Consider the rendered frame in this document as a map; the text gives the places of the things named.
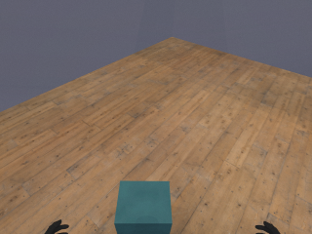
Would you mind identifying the right robot hand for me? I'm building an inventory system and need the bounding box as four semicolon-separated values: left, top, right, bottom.
255;221;281;234

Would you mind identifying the carton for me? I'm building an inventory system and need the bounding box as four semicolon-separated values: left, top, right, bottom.
114;180;173;234

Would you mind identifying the left robot hand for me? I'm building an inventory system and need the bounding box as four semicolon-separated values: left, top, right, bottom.
45;219;69;234

